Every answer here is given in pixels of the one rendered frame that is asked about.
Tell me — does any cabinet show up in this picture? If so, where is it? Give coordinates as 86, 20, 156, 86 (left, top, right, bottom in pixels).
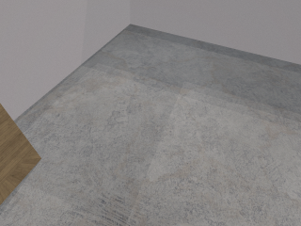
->
0, 104, 41, 205

